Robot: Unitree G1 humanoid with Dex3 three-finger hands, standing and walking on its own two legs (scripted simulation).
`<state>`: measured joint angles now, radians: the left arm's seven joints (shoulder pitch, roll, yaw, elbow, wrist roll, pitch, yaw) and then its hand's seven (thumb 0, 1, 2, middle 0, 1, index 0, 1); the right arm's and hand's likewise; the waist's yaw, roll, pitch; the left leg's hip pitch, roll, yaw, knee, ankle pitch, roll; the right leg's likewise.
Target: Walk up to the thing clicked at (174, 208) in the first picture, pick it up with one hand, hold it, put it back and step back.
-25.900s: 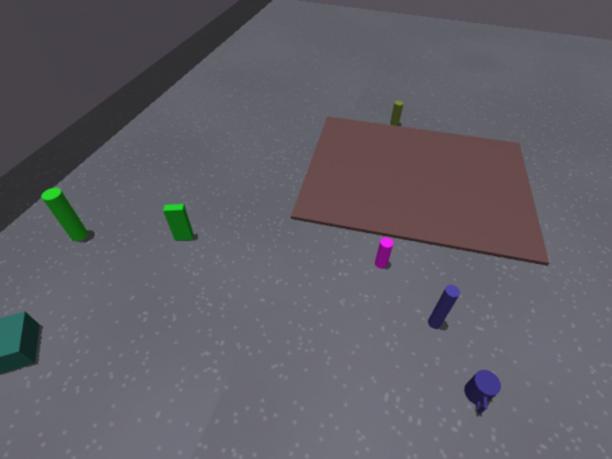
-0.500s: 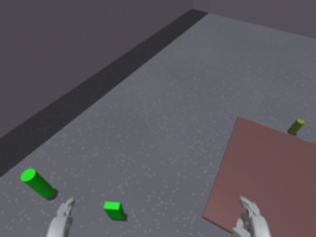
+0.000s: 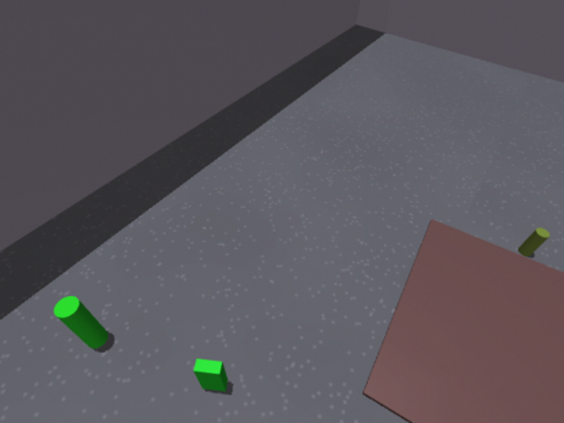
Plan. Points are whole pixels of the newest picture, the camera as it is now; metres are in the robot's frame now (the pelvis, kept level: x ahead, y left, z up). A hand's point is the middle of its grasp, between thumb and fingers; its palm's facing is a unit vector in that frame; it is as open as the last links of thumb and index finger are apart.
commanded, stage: stand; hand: left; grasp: from the side
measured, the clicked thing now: (211, 375) +0.38 +0.21 -0.66
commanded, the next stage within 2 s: step back in 1.86 s
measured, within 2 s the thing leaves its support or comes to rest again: neither
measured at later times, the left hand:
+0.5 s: hand out of the picture +0.06 +0.24 -0.14, palm faces -0.01 -0.94 -0.34, open 7.4 cm
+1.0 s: hand out of the picture +0.05 +0.24 -0.14, palm faces -0.02 -0.94 -0.34, open 7.4 cm
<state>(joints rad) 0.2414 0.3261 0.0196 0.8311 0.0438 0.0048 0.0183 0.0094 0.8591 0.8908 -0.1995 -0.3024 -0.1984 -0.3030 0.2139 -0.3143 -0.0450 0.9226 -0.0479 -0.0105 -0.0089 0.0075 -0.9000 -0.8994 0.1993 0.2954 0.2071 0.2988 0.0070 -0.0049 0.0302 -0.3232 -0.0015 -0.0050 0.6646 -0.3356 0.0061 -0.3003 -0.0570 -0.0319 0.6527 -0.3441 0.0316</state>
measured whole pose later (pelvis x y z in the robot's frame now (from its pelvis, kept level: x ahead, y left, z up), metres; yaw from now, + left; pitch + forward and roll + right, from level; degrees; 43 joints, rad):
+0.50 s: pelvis +0.00 +0.00 +0.02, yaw +1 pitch -4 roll +0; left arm 0.14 0.32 -0.01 1.11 0.03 -0.01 0.02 0.01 0.91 0.90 -0.20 -0.30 -0.20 -0.30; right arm 0.12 -0.31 -0.02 1.13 -0.02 0.00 -0.01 0.00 -0.90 -0.90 0.20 0.30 0.21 0.30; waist 0.01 0.01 0.05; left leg -0.13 -0.01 -0.02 0.38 -0.19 0.00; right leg -0.11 -0.06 -0.05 0.38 -0.20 0.04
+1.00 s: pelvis +0.00 -0.01 +0.02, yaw +1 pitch -3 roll +0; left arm 0.13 0.32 0.00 1.17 0.02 -0.01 0.01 0.01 0.91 0.90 -0.20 -0.30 -0.20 -0.30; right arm 0.13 -0.33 -0.02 1.17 -0.02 0.00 0.00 0.00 -0.90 -0.90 0.20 0.30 0.21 0.30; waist 0.00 0.01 0.05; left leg -0.13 0.00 -0.01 0.34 -0.17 0.00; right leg -0.11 -0.05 -0.05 0.34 -0.19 0.03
